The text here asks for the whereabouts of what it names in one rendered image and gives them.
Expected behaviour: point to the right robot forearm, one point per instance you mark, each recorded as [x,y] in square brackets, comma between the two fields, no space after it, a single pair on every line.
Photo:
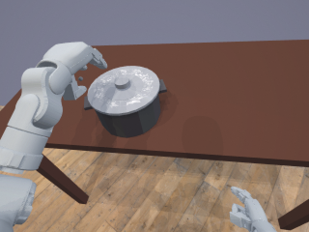
[262,226]

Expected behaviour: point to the pot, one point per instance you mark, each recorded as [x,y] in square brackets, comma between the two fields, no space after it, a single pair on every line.
[132,124]

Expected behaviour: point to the right robot hand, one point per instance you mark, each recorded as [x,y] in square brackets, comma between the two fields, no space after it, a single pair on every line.
[252,211]

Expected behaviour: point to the robot left upper arm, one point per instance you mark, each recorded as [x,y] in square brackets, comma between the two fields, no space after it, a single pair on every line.
[16,200]

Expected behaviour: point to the lid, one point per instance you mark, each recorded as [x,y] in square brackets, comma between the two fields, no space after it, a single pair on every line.
[105,98]

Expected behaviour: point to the table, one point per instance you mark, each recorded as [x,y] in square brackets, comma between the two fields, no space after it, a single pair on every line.
[227,101]

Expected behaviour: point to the knob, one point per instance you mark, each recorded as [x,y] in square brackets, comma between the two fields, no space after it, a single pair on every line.
[121,82]

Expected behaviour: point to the left robot hand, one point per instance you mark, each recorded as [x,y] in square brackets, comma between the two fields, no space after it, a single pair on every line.
[75,56]

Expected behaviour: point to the left robot forearm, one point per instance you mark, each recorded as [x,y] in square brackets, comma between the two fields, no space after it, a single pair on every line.
[37,111]

